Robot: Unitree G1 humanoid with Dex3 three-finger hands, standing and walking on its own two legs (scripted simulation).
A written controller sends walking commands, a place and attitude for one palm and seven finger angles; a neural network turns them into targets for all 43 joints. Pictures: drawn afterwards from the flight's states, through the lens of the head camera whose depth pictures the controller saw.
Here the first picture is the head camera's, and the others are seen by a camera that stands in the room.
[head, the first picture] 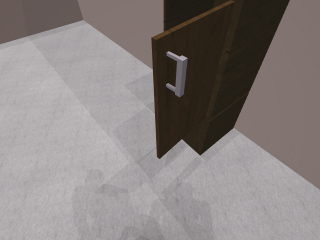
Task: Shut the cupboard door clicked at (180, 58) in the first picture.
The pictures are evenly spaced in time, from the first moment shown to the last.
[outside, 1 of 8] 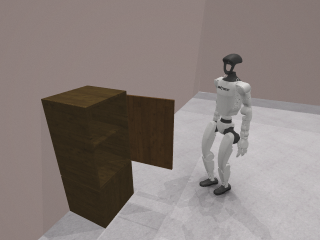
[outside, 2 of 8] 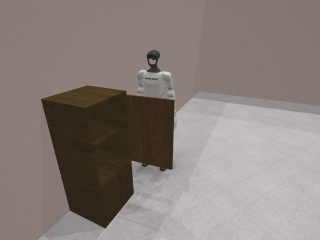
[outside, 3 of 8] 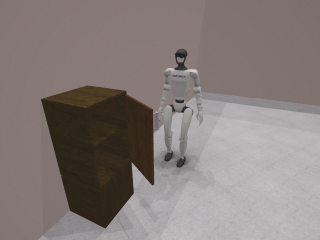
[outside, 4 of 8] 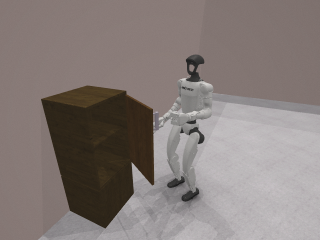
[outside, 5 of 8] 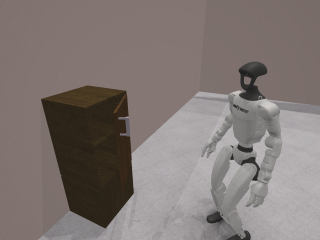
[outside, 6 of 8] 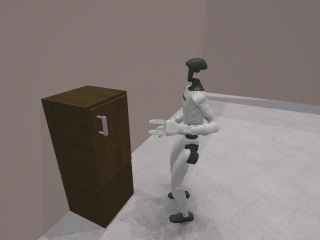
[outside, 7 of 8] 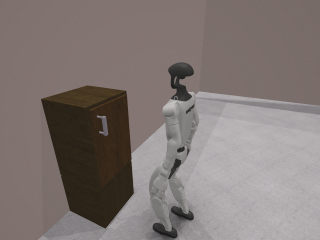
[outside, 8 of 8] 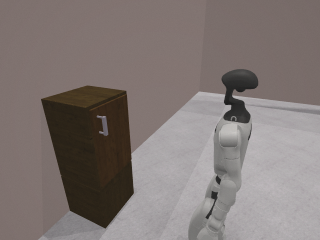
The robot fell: no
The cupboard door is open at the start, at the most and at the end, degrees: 95 95 0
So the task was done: yes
